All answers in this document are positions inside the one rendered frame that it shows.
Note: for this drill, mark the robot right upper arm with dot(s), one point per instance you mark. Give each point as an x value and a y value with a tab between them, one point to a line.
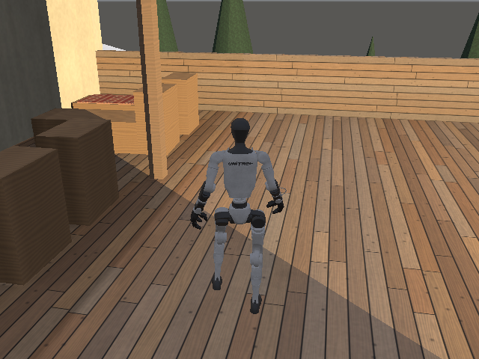
263	158

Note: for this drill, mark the right robot thigh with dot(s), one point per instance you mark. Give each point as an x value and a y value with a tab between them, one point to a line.
258	223

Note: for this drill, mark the left robot hand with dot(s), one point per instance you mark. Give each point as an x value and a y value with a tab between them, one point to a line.
195	218

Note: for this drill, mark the robot left forearm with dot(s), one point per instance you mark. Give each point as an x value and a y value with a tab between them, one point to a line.
202	200

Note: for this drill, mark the robot right forearm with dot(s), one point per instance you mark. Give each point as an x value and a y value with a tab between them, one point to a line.
276	194

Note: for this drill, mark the robot left foot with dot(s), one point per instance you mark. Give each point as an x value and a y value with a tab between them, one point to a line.
216	283

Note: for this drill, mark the right robot hand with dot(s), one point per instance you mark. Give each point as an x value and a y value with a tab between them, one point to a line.
273	203

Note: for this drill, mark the robot left upper arm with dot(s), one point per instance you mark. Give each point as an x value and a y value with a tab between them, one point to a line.
212	170

